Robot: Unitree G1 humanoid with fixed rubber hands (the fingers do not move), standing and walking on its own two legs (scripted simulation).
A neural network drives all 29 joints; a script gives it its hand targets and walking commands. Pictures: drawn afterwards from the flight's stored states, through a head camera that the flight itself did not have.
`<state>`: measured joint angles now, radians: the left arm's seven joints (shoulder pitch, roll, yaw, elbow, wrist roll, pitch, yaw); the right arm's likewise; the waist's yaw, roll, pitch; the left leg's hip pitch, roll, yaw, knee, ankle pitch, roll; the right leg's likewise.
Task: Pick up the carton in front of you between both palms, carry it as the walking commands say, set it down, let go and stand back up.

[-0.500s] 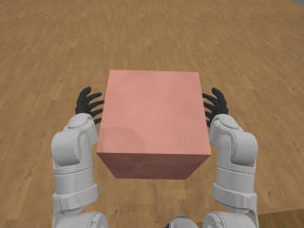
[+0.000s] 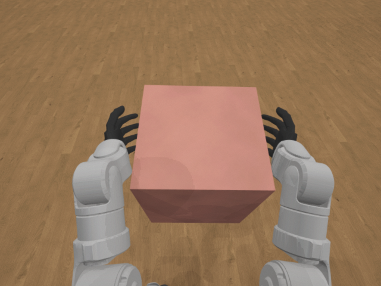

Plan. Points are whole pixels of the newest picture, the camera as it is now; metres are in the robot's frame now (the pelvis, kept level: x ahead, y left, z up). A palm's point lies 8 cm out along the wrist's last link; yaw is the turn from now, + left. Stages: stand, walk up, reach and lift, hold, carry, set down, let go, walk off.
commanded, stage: carry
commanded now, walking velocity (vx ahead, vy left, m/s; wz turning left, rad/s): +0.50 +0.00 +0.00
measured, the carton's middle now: (197, 162) +0.35 +0.00 +0.08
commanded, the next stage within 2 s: none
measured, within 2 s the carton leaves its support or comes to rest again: neither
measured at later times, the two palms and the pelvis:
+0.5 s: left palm (146, 87) +0.61 +0.14 +0.09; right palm (251, 89) +0.61 -0.16 +0.09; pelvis +0.33 -0.01 +0.00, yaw +0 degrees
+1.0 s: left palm (149, 56) +0.76 +0.15 +0.11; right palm (242, 57) +0.76 -0.15 +0.11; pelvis +0.54 +0.00 +0.01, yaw +0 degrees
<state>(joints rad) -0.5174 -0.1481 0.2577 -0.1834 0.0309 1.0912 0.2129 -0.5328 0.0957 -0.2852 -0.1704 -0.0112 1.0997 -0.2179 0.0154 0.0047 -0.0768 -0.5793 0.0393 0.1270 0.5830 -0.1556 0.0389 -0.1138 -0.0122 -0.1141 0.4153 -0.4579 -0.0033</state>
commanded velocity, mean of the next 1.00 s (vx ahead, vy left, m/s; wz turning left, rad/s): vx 0.19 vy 0.00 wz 0.00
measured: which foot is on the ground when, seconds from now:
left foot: up 0.00-0.00, down 0.02-0.50, up 0.52-0.80, down 0.82-1.00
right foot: down 0.00-0.06, up 0.08-0.48, down 0.50-1.00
